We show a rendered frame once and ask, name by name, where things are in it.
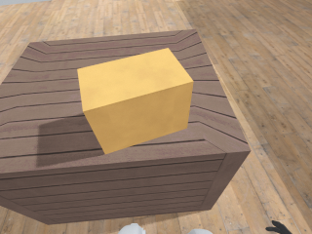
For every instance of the right robot hand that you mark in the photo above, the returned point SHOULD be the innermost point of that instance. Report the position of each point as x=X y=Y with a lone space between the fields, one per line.
x=279 y=228

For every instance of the pedestal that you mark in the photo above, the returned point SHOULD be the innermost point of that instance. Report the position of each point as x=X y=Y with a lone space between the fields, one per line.
x=52 y=167

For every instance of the carton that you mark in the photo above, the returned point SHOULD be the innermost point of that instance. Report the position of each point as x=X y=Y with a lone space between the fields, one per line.
x=132 y=100

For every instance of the robot left thigh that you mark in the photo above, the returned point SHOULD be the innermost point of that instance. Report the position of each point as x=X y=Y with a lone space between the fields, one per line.
x=132 y=229

